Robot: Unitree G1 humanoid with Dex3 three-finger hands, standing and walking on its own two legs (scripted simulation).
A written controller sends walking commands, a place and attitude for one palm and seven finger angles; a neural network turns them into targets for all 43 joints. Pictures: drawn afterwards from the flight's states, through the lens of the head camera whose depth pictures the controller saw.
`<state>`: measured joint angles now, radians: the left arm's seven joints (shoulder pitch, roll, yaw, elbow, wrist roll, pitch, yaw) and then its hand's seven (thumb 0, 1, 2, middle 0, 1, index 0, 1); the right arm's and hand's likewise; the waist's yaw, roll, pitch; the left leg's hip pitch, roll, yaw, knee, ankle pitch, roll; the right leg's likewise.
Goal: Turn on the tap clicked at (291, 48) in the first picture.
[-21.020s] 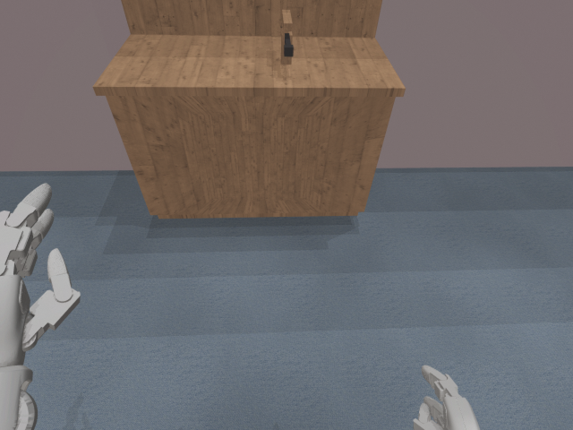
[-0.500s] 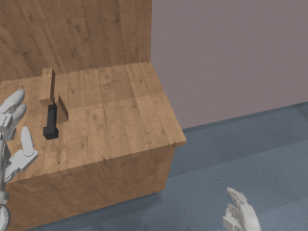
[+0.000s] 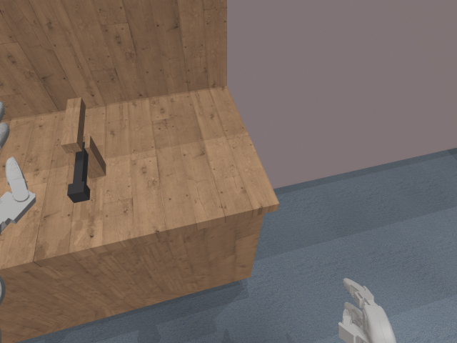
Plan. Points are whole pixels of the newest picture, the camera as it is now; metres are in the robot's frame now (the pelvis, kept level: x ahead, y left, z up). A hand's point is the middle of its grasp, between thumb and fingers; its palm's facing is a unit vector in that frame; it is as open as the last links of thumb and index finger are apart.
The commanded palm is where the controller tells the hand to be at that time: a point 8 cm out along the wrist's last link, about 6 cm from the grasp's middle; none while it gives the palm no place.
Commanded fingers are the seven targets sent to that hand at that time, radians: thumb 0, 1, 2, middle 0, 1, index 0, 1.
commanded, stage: come to a stop and stand still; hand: left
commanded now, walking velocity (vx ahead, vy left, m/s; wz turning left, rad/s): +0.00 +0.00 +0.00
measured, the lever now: (79, 192) +0.34 +0.32 +0.04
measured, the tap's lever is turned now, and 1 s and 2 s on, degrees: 0 0 0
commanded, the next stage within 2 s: look again from close up in 0.82 s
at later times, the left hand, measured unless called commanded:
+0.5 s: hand out of the picture +0.22 +0.33 +0.16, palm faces +0.39 -0.86 -0.33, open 7.4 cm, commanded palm +0.16 +0.36 +0.18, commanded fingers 0.00 0.90 0.90 -0.20 -0.30 -0.20 -0.30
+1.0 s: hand out of the picture +0.21 +0.33 +0.16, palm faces +0.41 -0.84 -0.37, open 7.4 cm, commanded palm +0.15 +0.36 +0.18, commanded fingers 0.00 0.90 0.90 -0.20 -0.30 -0.20 -0.30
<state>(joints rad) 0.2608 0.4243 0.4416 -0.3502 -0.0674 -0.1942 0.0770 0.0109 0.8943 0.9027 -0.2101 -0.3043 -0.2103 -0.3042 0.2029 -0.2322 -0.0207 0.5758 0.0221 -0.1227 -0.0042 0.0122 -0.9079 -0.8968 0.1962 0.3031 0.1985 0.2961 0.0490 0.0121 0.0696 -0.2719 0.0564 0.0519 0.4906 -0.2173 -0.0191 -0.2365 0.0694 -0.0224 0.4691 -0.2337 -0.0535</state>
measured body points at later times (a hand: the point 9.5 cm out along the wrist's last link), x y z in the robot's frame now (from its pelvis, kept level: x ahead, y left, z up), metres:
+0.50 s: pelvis +0.00 +0.08 +0.00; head +0.03 +0.11 +0.45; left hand +0.20 +0.37 +0.18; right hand +0.19 -0.12 -0.06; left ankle +0.02 +0.13 -0.74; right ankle +0.01 -0.08 -0.74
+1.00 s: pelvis +0.00 +0.07 +0.00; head +0.02 +0.09 +0.45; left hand +0.19 +0.37 +0.18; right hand +0.18 -0.14 -0.07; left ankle +0.02 +0.13 -0.74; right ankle +0.01 -0.08 -0.74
